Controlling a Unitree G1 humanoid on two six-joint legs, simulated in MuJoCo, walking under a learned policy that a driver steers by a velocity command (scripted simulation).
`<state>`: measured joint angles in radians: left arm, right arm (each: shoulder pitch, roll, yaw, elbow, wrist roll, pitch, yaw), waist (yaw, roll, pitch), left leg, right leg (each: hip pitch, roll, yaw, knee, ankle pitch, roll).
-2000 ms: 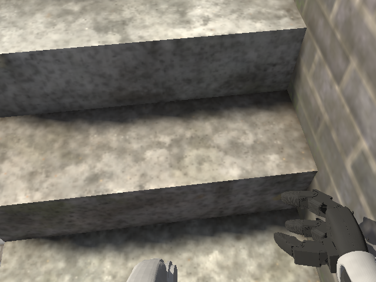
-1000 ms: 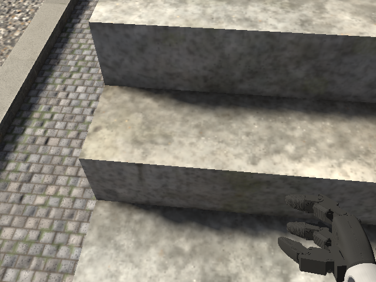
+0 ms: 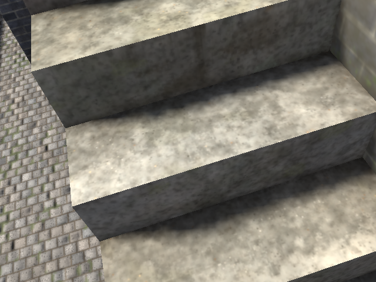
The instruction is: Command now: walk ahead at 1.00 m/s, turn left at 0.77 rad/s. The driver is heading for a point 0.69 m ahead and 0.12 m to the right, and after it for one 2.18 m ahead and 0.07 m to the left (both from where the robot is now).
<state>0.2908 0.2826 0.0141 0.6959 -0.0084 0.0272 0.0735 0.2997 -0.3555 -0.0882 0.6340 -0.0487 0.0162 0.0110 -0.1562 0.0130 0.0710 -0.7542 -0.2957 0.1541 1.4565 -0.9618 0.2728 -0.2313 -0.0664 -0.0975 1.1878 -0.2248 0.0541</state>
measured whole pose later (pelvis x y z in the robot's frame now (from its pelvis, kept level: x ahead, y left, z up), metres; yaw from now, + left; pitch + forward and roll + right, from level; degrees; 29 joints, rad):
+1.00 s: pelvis +0.15 -0.20 +0.17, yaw -10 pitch +8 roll +2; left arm -0.21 0.16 -0.04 0.39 0.03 -0.11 0.05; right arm 0.32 -0.26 -0.06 0.95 -0.01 -0.09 -0.05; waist -0.10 0.07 0.05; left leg -0.36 -0.06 0.04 0.54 -0.32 0.09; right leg -0.97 -0.14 0.06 1.39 -0.21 0.01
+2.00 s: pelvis +0.59 -0.16 +0.49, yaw +25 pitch +2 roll -3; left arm 0.14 0.21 0.03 0.77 -0.01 -0.04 0.04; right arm 0.25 -0.27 -0.12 0.79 -0.06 -0.03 0.05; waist 0.01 0.04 -0.05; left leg -0.53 -0.19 -0.19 1.62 0.02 0.08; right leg -0.61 0.09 -0.06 1.11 -0.54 -0.08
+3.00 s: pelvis +1.10 -0.11 +0.95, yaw -12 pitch +2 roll +1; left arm 0.40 0.19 0.00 0.83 0.02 -0.11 0.08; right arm 0.01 -0.08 0.07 0.48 0.06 0.02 -0.05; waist 0.06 -0.03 0.03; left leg -1.24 -0.09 0.02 2.18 -0.44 -0.03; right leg -0.17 0.17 -0.03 0.55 -0.38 -0.16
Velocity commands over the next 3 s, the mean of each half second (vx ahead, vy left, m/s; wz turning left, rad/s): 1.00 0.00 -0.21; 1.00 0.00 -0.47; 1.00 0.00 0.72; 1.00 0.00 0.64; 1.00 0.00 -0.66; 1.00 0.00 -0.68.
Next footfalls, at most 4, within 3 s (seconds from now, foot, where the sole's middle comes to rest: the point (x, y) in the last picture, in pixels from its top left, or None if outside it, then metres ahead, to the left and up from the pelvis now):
0.52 right None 0.17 -0.19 -0.59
0.80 left None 0.17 -0.10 -0.59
1.08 right None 0.22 -0.42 -0.59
1.44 left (250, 248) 0.41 -0.14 -0.40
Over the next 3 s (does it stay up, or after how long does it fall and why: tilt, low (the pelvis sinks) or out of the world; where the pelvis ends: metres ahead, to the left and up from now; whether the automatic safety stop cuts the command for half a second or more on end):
stays up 1.10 -0.11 0.95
